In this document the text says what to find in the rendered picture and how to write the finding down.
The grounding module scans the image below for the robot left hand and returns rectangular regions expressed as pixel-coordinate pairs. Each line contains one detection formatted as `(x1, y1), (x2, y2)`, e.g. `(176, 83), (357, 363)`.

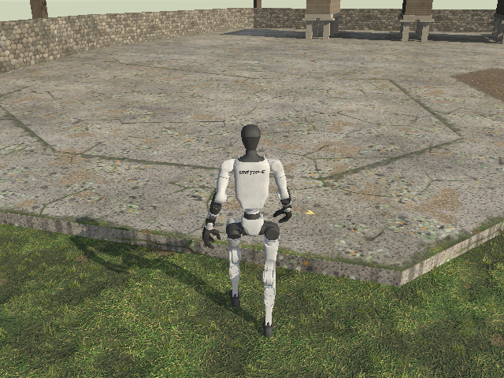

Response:
(202, 227), (221, 249)

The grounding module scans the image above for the left robot forearm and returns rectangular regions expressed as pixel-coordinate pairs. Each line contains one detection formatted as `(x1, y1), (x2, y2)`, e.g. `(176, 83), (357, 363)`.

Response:
(204, 191), (222, 230)

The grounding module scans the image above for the right robot forearm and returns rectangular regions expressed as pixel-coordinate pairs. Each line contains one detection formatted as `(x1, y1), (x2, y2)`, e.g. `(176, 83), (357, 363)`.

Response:
(280, 188), (292, 212)

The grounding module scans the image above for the robot left upper arm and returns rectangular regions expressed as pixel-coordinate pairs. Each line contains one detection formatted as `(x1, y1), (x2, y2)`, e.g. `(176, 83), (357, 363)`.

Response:
(214, 159), (235, 204)

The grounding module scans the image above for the right robot foot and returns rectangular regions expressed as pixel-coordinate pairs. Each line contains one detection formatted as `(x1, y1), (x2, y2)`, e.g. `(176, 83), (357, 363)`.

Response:
(262, 316), (274, 338)

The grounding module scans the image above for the robot right hand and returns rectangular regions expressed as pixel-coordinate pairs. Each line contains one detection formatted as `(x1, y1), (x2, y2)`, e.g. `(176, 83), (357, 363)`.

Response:
(273, 208), (292, 223)

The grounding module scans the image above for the robot left shin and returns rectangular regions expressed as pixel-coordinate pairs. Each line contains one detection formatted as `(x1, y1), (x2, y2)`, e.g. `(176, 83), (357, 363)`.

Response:
(228, 250), (240, 297)

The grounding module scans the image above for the robot right upper arm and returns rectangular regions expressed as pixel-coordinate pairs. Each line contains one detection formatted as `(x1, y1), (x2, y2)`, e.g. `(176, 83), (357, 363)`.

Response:
(268, 158), (289, 200)

